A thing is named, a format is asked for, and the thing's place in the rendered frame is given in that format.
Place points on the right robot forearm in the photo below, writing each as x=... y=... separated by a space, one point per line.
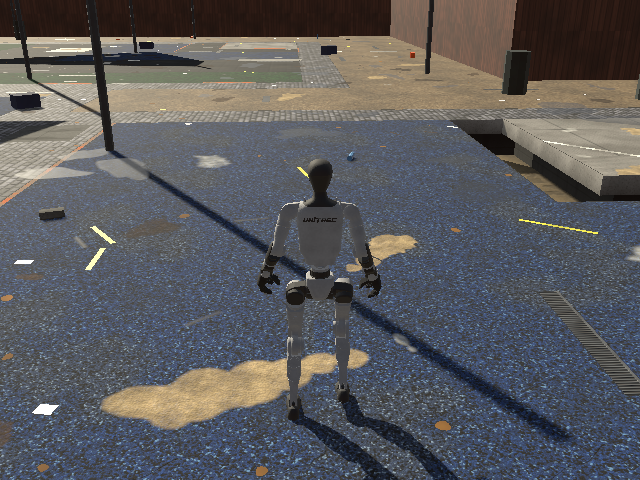
x=368 y=265

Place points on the robot right thigh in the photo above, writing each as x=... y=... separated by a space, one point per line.
x=343 y=294

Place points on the left robot forearm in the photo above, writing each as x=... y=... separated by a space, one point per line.
x=269 y=263

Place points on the robot left shin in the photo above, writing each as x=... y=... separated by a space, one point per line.
x=293 y=372

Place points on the robot left upper arm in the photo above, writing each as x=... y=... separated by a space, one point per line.
x=287 y=213

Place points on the robot right upper arm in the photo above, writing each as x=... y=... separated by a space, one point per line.
x=351 y=212

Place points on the robot left hand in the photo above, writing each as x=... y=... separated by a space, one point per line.
x=262 y=281

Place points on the robot right hand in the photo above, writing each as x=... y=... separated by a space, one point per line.
x=376 y=285

